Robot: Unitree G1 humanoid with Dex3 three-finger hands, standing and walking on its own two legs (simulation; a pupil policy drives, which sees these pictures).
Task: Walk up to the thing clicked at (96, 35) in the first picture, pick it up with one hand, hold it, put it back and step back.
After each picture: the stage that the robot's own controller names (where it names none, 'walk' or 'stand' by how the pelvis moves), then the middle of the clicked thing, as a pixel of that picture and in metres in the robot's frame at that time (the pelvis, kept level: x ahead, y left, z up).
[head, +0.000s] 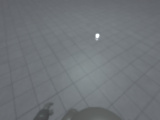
stand; (97, 37) +1.92 -0.03 -0.72
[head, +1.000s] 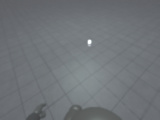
walk; (89, 43) +1.78 +0.25 -0.71
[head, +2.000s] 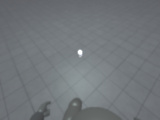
walk; (80, 53) +1.20 +0.35 -0.72
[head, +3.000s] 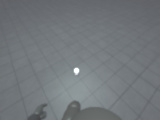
walk; (76, 71) +0.73 +0.28 -0.71
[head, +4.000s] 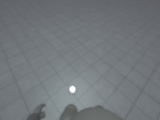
walk; (72, 90) +0.41 +0.20 -0.70
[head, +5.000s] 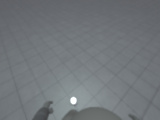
stand; (73, 101) +0.29 +0.20 -0.72
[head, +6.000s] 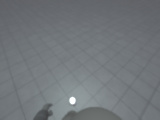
stand; (72, 101) +0.30 +0.20 -0.73
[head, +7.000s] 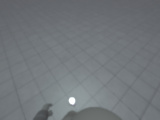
stand; (72, 101) +0.29 +0.21 -0.73
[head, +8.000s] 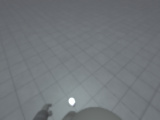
stand; (72, 101) +0.28 +0.21 -0.73
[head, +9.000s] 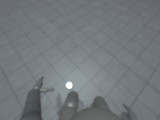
go down; (69, 85) +0.31 +0.22 -0.62
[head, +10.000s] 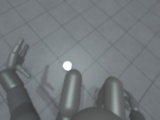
go down; (67, 66) +0.37 +0.23 -0.32
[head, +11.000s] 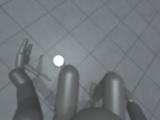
close in; (59, 61) +0.36 +0.25 -0.26
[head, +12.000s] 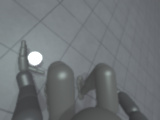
close; (35, 59) +0.35 +0.27 -0.22
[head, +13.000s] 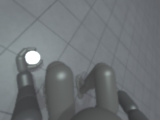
close; (32, 59) +0.35 +0.28 -0.22
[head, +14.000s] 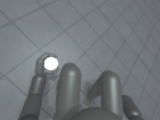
lift; (50, 64) +0.29 +0.27 -0.14
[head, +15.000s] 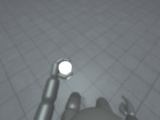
lift; (65, 70) +0.31 +0.18 +0.03
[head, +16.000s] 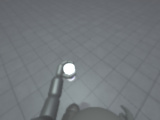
hold; (69, 72) +0.33 +0.16 +0.01
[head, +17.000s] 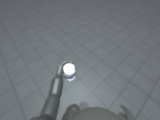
hold; (69, 72) +0.32 +0.17 +0.01
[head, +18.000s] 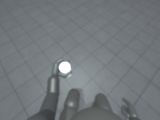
crouch; (65, 70) +0.34 +0.19 -0.05
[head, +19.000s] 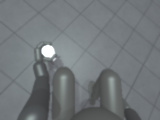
lower; (49, 54) +0.41 +0.26 -0.13
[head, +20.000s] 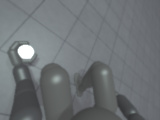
lower; (26, 53) +0.39 +0.28 -0.22
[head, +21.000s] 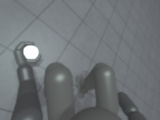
lower; (31, 54) +0.38 +0.29 -0.22
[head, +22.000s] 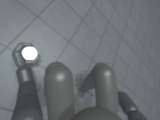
lower; (30, 55) +0.37 +0.29 -0.22
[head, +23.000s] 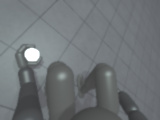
lower; (32, 56) +0.36 +0.29 -0.22
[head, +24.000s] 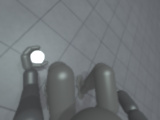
open; (37, 58) +0.36 +0.26 -0.22
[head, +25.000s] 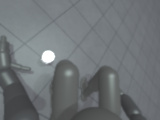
stand; (47, 57) +0.35 +0.24 -0.23
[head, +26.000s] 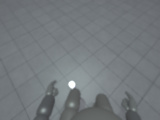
stand; (72, 85) +0.33 +0.19 -0.57
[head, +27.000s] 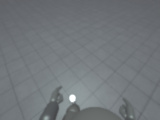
stand; (72, 98) +0.30 +0.19 -0.67
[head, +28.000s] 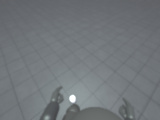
stand; (72, 99) +0.30 +0.19 -0.67
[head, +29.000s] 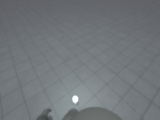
stand; (75, 99) +0.33 +0.19 -0.72
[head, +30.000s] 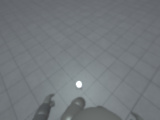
walk; (79, 85) +0.41 +0.17 -0.70
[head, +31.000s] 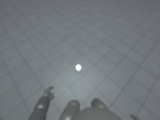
walk; (78, 68) +0.68 +0.18 -0.70
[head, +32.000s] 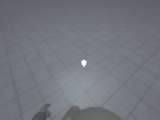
stand; (83, 63) +0.97 +0.20 -0.70
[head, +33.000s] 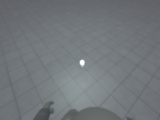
stand; (82, 63) +0.96 +0.19 -0.72
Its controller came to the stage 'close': yes
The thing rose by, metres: 0.72
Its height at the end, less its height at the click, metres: +0.00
